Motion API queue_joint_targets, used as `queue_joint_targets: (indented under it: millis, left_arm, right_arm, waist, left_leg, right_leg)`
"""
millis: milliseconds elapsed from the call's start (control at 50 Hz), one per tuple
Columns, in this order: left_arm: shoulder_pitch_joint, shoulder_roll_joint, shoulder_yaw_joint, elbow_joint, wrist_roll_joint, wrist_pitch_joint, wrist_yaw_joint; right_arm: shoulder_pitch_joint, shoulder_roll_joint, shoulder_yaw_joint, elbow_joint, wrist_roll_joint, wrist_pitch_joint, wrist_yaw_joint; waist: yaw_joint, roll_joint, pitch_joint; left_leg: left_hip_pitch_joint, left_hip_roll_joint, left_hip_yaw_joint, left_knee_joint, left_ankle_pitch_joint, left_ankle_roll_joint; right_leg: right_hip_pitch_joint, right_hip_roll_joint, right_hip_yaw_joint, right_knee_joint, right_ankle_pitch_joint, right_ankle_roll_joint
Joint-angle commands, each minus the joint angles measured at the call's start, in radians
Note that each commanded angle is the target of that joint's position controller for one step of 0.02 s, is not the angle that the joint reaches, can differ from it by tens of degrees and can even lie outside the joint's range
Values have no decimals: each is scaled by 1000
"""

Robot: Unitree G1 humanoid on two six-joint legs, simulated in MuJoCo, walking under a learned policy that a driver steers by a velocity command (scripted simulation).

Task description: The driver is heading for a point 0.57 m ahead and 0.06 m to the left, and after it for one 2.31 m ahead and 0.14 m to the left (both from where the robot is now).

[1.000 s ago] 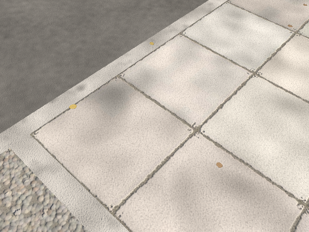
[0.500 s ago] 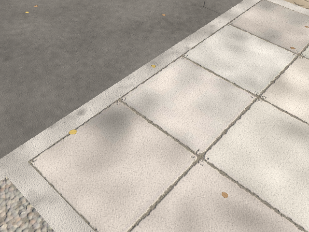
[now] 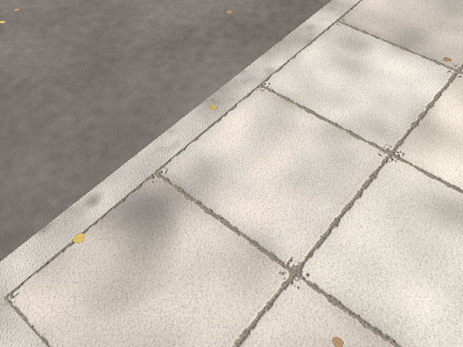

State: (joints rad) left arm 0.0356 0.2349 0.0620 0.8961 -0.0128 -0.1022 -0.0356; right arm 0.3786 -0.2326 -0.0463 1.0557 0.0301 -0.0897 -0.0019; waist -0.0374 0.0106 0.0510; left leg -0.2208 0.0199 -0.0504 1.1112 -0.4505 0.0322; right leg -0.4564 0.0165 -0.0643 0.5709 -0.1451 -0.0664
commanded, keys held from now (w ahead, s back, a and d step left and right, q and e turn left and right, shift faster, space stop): w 1.00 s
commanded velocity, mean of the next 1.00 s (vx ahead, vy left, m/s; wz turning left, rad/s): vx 0.50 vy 0.00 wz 0.00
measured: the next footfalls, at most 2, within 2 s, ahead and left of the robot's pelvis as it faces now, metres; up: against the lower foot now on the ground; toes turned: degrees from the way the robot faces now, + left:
left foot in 0.48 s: +0.45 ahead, +0.15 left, +0.00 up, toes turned +3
right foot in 1.04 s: +0.78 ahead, -0.08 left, +0.00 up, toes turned -3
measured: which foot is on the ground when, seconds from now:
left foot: up 0.00-0.46, down 0.48-1.00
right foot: down 0.00-0.50, up 0.52-1.00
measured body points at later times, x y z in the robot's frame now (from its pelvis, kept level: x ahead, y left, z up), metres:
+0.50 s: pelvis +0.28 +0.04 +0.00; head +0.31 +0.05 +0.45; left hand +0.23 +0.31 -0.15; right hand +0.49 -0.19 -0.10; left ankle +0.41 +0.15 -0.73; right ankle +0.10 -0.09 -0.72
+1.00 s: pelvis +0.56 +0.04 +0.01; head +0.59 +0.04 +0.46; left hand +0.77 +0.27 -0.09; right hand +0.51 -0.22 -0.13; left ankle +0.41 +0.15 -0.72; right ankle +0.74 -0.08 -0.70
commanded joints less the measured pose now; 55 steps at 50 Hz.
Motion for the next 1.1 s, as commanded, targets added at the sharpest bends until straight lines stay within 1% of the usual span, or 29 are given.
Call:
queue_joint_targets:
  millis: [20,60,80,140,200,280,360,420,460,480,500,520,540,560,580,600,620,640,680,720,760,840,940,1000,1020,1040,1060,1080,1100]
  left_arm:
    - [128,107,20,0,12,-9,-1]
    - [104,70,8,10,24,-16,-7]
    - [123,75,9,21,21,-17,-5]
    - [182,125,17,42,21,-18,18]
    - [240,135,17,55,17,-10,36]
    - [314,145,17,76,5,-5,44]
    - [384,154,22,108,0,12,46]
    - [384,172,33,116,-5,26,50]
    - [342,185,37,106,-6,35,50]
    - [330,159,27,98,-3,39,50]
    - [344,122,9,70,17,38,50]
    - [459,-12,-26,72,11,13,37]
    - [382,97,-2,75,-14,-11,34]
    - [288,144,11,43,-35,-25,32]
    - [241,143,11,34,-31,-27,40]
    - [219,137,19,32,-15,-21,47]
    - [240,119,22,35,-11,-8,48]
    - [258,97,21,39,-11,5,48]
    - [244,77,21,32,-8,22,50]
    - [168,85,24,5,2,27,52]
    - [104,79,24,-17,7,25,48]
    - [-33,56,11,-53,1,17,33]
    - [-156,63,0,-104,-9,7,4]
    - [-100,103,13,-104,-11,-2,-8]
    - [-12,131,28,-82,-8,-3,-7]
    - [161,177,53,-26,-5,-2,-1]
    - [351,251,74,13,8,1,10]
    - [398,301,79,34,10,5,5]
    - [385,210,52,27,1,4,5]
  right_arm:
    - [-76,-118,-28,-96,4,-40,-11]
    - [-31,-79,-34,-87,-6,-9,-18]
    - [-23,-60,-33,-85,-7,2,-19]
    - [-129,-77,-42,-126,-17,16,-23]
    - [-234,-77,-44,-160,-26,12,-15]
    - [-372,-58,-32,-195,-19,5,1]
    - [-478,-58,-19,-236,-10,-3,24]
    - [-481,-82,-20,-256,-5,-13,41]
    - [-350,-129,-43,-225,-7,-18,41]
    - [-170,-180,-70,-167,-10,-19,35]
    - [26,-265,-93,-128,-24,-17,24]
    - [71,-307,-97,-104,-23,-13,33]
    - [48,-210,-68,-114,-18,-15,34]
    - [-43,-168,-56,-133,-16,-19,30]
    - [-131,-146,-46,-154,-23,-21,30]
    - [-180,-118,-38,-159,-33,-22,33]
    - [-195,-95,-30,-156,-43,-25,35]
    - [-190,-87,-28,-148,-42,-26,37]
    - [-158,-113,-33,-131,-35,-29,29]
    - [-122,-140,-39,-118,-35,-27,15]
    - [-91,-142,-37,-108,-33,-21,4]
    - [-32,-147,-35,-89,-24,-15,-4]
    - [47,-159,-42,-48,-16,7,-9]
    - [19,-183,-53,-49,-13,21,-15]
    - [-5,-189,-55,-54,-12,26,-15]
    - [-20,-168,-47,-62,-15,31,-15]
    - [-6,-136,-31,-85,-32,30,-15]
    - [119,5,8,-87,-29,6,-2]
    - [54,-96,-13,-79,-5,-20,4]
  waist:
    - [74,-50,-123]
    - [17,-83,-99]
    - [9,-84,-87]
    - [16,-65,-27]
    - [41,-58,-7]
    - [85,-60,18]
    - [117,-57,50]
    - [95,-79,41]
    - [12,-104,-42]
    - [-65,-87,-150]
    - [-117,42,-314]
    - [-43,308,-431]
    - [-77,198,-387]
    - [-63,154,-254]
    - [-29,62,-181]
    - [-1,36,-125]
    - [33,58,-114]
    - [46,67,-105]
    - [56,59,-70]
    - [44,37,-38]
    - [30,36,-25]
    - [-12,46,8]
    - [-42,47,49]
    - [13,77,4]
    - [66,92,-53]
    - [144,76,-154]
    - [195,-37,-305]
    - [116,-303,-429]
    - [153,-217,-410]
  left_leg:
    - [-458,99,-25,182,132,31]
    - [-346,138,-33,98,184,36]
    - [-335,143,-26,67,187,33]
    - [-435,155,-18,-72,300,5]
    - [-501,146,-11,-244,459,-15]
    - [-469,104,31,-440,579,-19]
    - [-493,83,41,-544,523,-10]
    - [-439,63,51,-595,415,23]
    - [-222,4,103,-622,368,58]
    - [24,-13,111,-617,384,90]
    - [351,191,-129,-594,388,161]
    - [643,383,-612,-740,171,308]
    - [609,354,-646,-806,79,266]
    - [485,326,-495,-817,132,222]
    - [333,293,-379,-841,245,202]
    - [206,260,-297,-872,325,194]
    - [133,234,-242,-900,362,185]
    - [98,218,-208,-927,376,189]
    - [60,210,-153,-967,423,200]
    - [73,212,-122,-989,472,205]
    - [94,196,-81,-996,505,191]
    - [106,159,-4,-1010,487,159]
    - [274,225,-7,-948,518,156]
    - [334,250,-3,-848,746,130]
    - [325,232,18,-748,921,115]
    - [257,177,57,-554,982,87]
    - [27,114,98,-232,688,52]
    - [-366,-85,56,105,-46,-9]
    - [-478,-46,-81,229,-125,11]
  right_leg:
    - [421,-299,434,-347,-54,-169]
    - [280,-246,324,-400,-5,-154]
    - [248,-238,295,-423,5,-163]
    - [236,-239,252,-475,22,-178]
    - [288,-229,211,-484,64,-159]
    - [331,-210,147,-484,81,-133]
    - [458,-251,134,-432,108,-132]
    - [528,-290,142,-364,201,-114]
    - [524,-265,109,-213,503,-86]
    - [453,-209,65,-9,586,-57]
    - [226,-141,14,332,301,-16]
    - [-158,50,64,643,-385,40]
    - [-268,1,194,758,-425,17]
    - [-329,-50,171,767,-335,-1]
    - [-288,-105,142,726,-236,-2]
    - [-243,-137,135,667,-176,2]
    - [-179,-163,144,630,-137,1]
    - [-149,-169,140,599,-123,4]
    - [-168,-180,127,530,-89,19]
    - [-239,-183,122,428,0,42]
    - [-271,-176,114,315,108,55]
    - [-217,-132,67,92,265,54]
    - [-254,-107,64,-31,201,28]
    - [-134,-68,39,-65,89,-12]
    - [4,-31,7,-74,76,-31]
    - [241,-13,-2,-76,99,-62]
    - [570,-198,212,-43,111,-126]
    - [874,-414,715,-184,-100,-287]
    - [860,-393,782,-258,-205,-258]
